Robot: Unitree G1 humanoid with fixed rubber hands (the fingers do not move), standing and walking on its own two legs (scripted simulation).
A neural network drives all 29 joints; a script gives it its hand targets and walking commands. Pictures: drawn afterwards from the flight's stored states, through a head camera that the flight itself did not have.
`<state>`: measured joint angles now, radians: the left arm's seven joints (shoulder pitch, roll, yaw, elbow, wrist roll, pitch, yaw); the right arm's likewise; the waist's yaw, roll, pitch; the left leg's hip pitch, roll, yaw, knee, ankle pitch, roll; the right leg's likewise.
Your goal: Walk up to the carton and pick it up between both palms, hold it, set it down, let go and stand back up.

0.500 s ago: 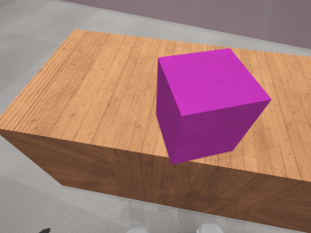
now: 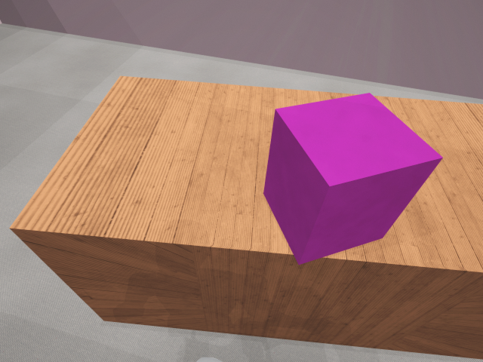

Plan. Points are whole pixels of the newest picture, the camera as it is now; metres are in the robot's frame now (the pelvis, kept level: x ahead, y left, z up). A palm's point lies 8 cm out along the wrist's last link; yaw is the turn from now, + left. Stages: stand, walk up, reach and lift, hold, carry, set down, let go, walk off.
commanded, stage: walk up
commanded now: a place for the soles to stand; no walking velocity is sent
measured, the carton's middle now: (333, 179) +0.46 -0.16 +0.03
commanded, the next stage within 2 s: none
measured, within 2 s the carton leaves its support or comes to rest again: neither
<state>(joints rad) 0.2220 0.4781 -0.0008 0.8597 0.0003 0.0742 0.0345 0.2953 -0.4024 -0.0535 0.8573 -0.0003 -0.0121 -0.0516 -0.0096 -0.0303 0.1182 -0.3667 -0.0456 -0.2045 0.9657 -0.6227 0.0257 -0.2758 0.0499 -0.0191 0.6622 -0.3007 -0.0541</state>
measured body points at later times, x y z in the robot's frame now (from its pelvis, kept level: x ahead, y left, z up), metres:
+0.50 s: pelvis -0.02 -0.09 -0.03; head +0.03 -0.06 +0.42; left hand -0.05 +0.25 -0.14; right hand +0.12 -0.44 -0.10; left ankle +0.07 +0.02 -0.72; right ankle -0.10 -0.23 -0.71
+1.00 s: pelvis +0.01 -0.16 +0.01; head +0.07 -0.22 +0.45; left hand -0.02 +0.19 -0.04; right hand +0.13 -0.47 -0.14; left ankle +0.00 +0.04 -0.65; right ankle +0.05 -0.27 -0.72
